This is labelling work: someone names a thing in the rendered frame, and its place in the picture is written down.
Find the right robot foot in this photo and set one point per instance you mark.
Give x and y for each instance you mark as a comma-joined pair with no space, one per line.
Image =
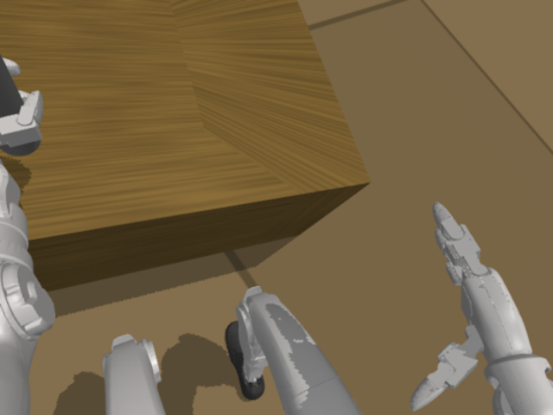
250,390

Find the right robot hand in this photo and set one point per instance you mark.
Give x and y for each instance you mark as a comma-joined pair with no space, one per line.
495,325

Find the can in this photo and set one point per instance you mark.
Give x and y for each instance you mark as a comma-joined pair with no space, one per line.
10,104

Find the left robot hand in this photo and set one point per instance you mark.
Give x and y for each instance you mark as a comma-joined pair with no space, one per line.
22,128

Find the left robot arm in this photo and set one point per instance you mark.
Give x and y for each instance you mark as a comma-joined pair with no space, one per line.
26,310

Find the right robot arm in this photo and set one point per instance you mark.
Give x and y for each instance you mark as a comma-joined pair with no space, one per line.
521,386

